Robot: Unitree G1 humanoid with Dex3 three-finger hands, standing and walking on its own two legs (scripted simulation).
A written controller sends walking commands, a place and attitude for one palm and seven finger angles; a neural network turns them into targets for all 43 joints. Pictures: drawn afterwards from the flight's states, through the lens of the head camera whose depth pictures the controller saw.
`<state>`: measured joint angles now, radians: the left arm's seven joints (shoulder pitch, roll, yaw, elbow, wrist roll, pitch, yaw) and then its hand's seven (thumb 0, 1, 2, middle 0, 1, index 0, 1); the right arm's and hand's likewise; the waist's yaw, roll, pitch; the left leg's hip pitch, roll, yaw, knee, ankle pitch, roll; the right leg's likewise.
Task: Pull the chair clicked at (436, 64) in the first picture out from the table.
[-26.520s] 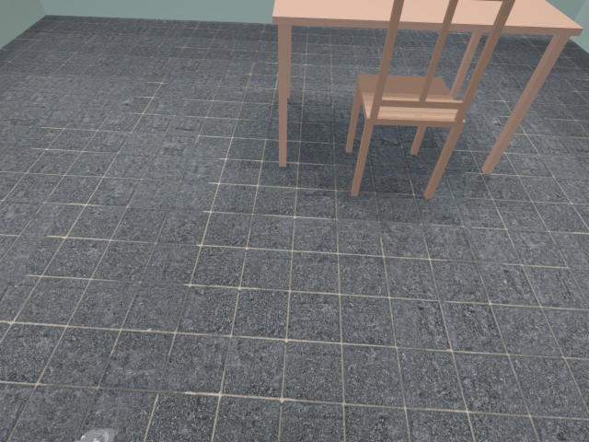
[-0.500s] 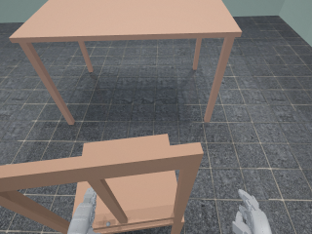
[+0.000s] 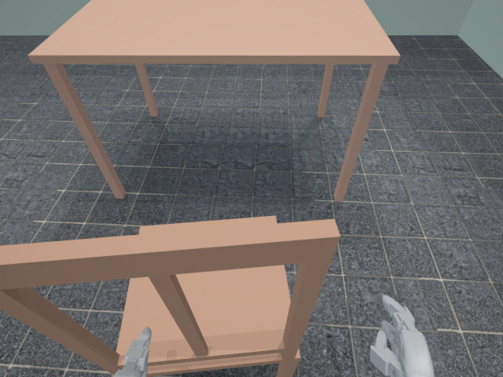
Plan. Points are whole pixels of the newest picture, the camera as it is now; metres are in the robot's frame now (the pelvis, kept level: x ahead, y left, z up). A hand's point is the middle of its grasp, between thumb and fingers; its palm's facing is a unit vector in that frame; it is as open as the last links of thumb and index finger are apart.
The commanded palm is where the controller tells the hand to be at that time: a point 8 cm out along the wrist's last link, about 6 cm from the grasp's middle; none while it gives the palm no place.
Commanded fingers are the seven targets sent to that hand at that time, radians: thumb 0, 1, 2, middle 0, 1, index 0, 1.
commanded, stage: draw the fingers out of the gap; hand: left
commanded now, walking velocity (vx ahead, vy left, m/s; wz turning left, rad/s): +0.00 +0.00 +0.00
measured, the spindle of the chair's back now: (186, 321) +0.22 +0.12 -0.01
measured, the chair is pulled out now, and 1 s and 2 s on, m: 0.63 0.62 0.62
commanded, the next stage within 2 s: draw the hand back to the body in 0.06 s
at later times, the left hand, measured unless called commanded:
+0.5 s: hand out of the picture +0.12 +0.14 +0.07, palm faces +0.06 -1.00 -0.07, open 17.5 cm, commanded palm +0.06 +0.21 +0.07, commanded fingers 0.00 -0.55 0.20 0.00 0.00 0.00 0.00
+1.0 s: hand (77, 362) +0.13 +0.20 +0.11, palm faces +0.18 -0.91 -0.38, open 14.8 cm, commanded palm +0.09 +0.26 +0.17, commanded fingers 0.00 0.25 0.58 -0.11 -0.17 -0.11 -0.17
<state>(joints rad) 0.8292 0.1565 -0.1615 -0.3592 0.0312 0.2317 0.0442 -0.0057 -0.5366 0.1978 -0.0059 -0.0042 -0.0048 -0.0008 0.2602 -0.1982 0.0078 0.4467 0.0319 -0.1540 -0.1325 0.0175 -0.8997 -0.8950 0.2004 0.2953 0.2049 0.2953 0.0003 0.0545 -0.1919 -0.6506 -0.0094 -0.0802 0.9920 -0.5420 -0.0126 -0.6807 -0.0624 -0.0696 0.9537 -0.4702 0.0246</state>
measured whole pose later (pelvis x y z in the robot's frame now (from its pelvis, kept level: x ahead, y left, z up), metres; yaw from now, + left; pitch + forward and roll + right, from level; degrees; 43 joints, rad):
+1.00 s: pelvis -0.01 -0.01 +0.04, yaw +0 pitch -1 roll -2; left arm 0.72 0.34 0.07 -0.44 -0.05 0.04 0.10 0.00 -0.09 0.42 -0.21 -0.13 -0.06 -0.09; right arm 0.20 -0.19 0.06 0.59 0.03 -0.19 -0.16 0.02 -0.90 -0.90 0.20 0.30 0.20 0.30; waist 0.05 0.08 -0.03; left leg -0.27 0.02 -0.08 0.69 -0.40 -0.02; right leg -0.29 -0.03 -0.08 0.63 -0.32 0.01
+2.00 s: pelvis -0.01 -0.03 +0.06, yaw +1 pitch -3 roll +0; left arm 0.55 0.40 0.20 -0.36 -0.11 0.15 0.11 0.02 0.89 0.89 -0.35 -0.35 -0.28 -0.30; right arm 0.15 -0.22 0.05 0.63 0.05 -0.19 -0.12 0.02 -0.90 -0.90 0.20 0.30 0.20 0.30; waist 0.09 0.07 0.11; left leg -0.13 0.03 -0.09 0.49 -0.30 -0.05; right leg -0.17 -0.03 -0.10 0.49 -0.26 -0.01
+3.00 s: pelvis -0.13 +0.00 +0.04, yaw +1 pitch -1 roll -3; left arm 0.59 0.56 0.51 -0.72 -0.07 -0.22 0.14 0.02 0.88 0.89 -0.27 -0.33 -0.31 -0.34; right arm 0.14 -0.23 0.00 0.66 0.02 -0.17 -0.11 0.02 -0.90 -0.89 0.20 0.30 0.21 0.30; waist 0.03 0.02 0.07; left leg -0.47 0.03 -0.11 0.70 -0.22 -0.04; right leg -0.34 0.00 -0.06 0.61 -0.26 0.02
